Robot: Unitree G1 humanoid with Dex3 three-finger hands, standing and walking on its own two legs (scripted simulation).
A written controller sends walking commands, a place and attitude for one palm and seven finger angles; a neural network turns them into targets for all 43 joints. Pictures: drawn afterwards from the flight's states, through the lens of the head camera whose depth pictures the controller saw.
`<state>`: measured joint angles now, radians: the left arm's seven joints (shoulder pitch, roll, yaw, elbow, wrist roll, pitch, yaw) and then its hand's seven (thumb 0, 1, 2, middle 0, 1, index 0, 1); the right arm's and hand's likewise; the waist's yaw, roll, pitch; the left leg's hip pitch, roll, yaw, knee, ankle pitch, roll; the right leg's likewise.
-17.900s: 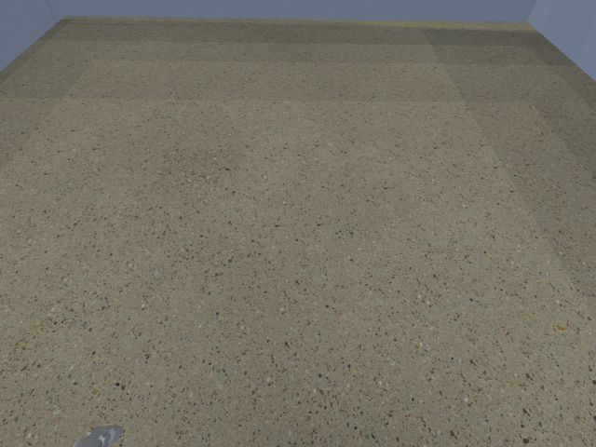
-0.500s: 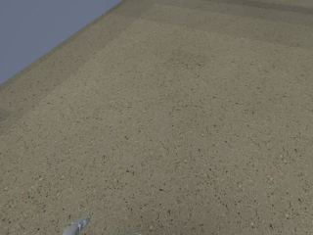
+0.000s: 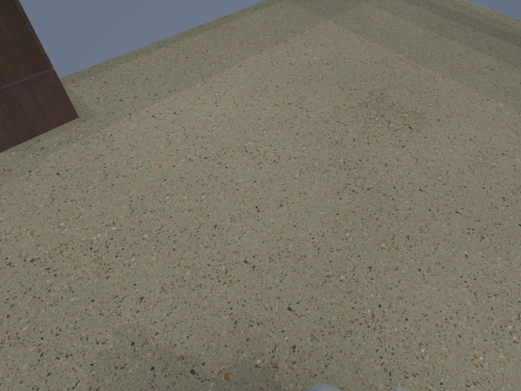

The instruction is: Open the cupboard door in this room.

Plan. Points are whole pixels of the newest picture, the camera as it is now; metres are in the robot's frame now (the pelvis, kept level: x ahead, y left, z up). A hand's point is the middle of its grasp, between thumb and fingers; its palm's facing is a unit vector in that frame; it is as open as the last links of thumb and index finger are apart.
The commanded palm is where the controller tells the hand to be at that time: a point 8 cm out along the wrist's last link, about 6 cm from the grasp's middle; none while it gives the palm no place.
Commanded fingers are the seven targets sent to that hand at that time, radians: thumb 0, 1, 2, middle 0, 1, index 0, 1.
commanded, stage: turn or walk to find it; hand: left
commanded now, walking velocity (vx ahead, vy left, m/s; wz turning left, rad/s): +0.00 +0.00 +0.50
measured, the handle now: out of the picture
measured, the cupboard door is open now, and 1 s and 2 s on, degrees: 0 0 0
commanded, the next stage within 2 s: none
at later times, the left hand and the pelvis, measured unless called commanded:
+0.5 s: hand out of the picture +0.04 +0.16 -0.13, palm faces +0.25 -0.93 -0.28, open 7.3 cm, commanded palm none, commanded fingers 0.00 0.90 0.90 -0.20 -0.30 -0.20 -0.30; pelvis +0.00 -0.05 +0.01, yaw +15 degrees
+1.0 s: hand out of the picture -0.03 +0.24 -0.16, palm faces +0.51 -0.83 -0.21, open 7.4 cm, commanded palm none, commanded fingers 0.00 0.90 0.90 -0.20 -0.30 -0.20 -0.30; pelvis +0.03 +0.03 +0.01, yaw +30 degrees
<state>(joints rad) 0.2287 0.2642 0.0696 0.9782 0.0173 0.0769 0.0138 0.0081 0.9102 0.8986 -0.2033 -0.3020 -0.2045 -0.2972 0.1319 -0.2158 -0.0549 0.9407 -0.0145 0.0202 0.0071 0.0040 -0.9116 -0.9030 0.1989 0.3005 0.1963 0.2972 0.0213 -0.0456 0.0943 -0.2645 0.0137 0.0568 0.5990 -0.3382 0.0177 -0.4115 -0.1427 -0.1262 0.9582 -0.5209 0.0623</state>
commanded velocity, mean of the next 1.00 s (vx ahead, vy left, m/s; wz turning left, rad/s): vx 0.15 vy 0.00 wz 0.48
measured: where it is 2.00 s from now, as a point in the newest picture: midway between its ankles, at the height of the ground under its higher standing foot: (185, 317)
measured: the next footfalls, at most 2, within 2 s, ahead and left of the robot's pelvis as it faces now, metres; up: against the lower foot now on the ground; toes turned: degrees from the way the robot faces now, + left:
right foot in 0.32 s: +0.07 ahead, -0.14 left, +0.00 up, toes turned +5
left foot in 0.78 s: -0.05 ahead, +0.10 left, +0.00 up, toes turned +32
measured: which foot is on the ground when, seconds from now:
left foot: down 0.00-0.32, up 0.34-0.76, down 0.78-1.00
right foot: up 0.00-0.30, down 0.32-0.78, up 0.80-1.00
